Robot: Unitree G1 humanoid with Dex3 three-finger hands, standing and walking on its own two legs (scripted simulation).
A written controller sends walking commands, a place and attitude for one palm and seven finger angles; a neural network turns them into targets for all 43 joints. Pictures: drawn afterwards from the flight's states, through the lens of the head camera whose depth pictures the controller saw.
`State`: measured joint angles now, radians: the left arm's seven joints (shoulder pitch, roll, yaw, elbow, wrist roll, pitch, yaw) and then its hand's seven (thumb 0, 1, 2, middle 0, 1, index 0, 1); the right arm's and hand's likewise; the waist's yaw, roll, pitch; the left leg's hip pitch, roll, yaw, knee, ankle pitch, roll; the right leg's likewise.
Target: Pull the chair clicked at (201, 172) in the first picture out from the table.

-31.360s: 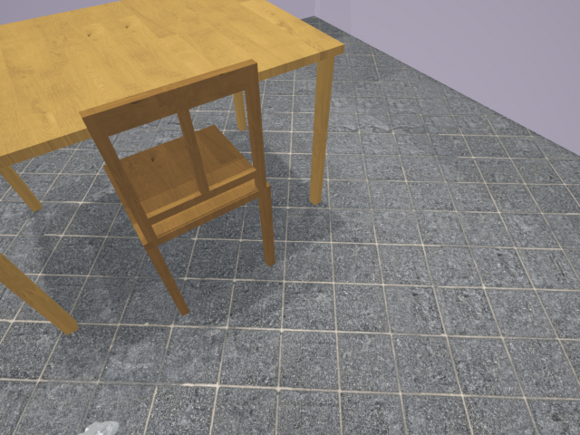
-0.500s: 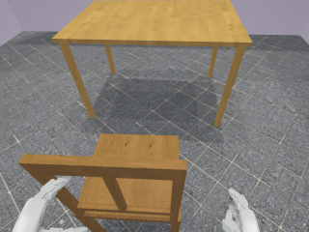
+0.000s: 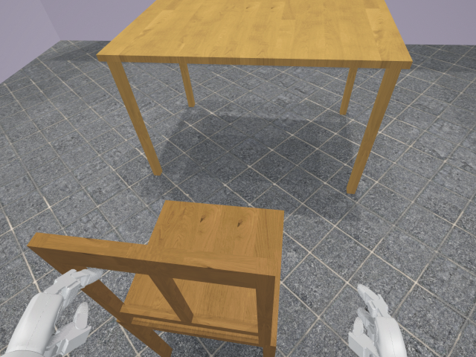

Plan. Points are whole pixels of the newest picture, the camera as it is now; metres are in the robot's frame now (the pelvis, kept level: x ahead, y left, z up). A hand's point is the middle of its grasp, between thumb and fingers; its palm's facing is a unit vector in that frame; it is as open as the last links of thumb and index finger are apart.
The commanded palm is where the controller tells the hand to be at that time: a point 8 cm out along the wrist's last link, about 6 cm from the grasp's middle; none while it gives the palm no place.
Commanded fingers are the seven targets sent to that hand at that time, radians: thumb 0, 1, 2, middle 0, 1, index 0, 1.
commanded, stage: draw the hand back to the body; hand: left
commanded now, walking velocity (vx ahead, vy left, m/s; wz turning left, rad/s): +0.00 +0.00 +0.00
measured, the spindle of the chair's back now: (174, 297) +0.23 +0.18 -0.09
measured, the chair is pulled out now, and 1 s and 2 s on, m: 0.72 0.71 0.71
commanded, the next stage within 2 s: step back with the hand held close in 0.20 s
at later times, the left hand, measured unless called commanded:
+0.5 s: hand (46, 233) +0.20 +0.27 +0.19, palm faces +0.45 -0.76 -0.47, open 7.2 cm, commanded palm +0.11 +0.30 +0.18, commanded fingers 0.00 0.90 0.90 -0.20 -0.30 -0.20 -0.30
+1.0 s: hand (7, 300) +0.12 +0.28 +0.16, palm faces +0.41 -0.79 -0.45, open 7.4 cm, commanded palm +0.07 +0.33 +0.18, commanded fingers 0.00 0.90 0.90 -0.20 -0.30 -0.20 -0.30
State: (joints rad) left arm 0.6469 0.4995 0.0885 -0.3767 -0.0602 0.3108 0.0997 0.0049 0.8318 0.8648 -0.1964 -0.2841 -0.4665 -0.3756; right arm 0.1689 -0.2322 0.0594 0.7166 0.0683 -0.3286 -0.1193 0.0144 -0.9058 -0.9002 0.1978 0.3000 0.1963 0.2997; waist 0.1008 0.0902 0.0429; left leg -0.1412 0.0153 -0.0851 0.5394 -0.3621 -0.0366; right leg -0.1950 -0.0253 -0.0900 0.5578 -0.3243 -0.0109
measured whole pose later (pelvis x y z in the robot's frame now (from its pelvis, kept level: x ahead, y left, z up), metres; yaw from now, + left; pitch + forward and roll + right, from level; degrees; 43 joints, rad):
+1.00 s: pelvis -0.08 +0.03 +0.00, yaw -2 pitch +0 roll +0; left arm 0.53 0.37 0.37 -0.49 -0.03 -0.12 0.16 0.01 0.89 0.90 -0.21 -0.30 -0.21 -0.30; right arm 0.20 -0.19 0.01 0.63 0.03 -0.10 -0.11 0.01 -0.91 -0.90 0.20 0.30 0.20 0.30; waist 0.02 0.02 0.00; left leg -0.33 -0.01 -0.03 0.57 -0.24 0.01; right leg -0.36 -0.05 -0.05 0.50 -0.15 0.02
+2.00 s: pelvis -0.18 +0.03 +0.00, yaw +0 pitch +2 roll -1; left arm 0.55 0.44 0.47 -0.60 -0.05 -0.19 0.14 0.01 0.89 0.90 -0.21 -0.30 -0.21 -0.30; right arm 0.17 -0.16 -0.03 0.65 0.00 -0.16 -0.08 0.01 -0.91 -0.90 0.20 0.30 0.20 0.30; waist -0.01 -0.05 0.04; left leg -0.41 0.02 -0.02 0.60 -0.23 0.00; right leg -0.47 0.00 0.00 0.84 -0.45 0.02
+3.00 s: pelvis -0.24 +0.02 +0.01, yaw +0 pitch +0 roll -1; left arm 0.55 0.40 0.40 -0.49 -0.02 -0.19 0.14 0.01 0.89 0.90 -0.21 -0.30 -0.21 -0.30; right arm 0.24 -0.18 0.02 0.66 0.01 -0.19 -0.08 0.01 -0.90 -0.90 0.20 0.30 0.20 0.30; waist 0.00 -0.01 0.01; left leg -0.22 0.01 0.01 0.46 -0.24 0.01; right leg -0.22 -0.01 -0.01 0.40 -0.17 0.02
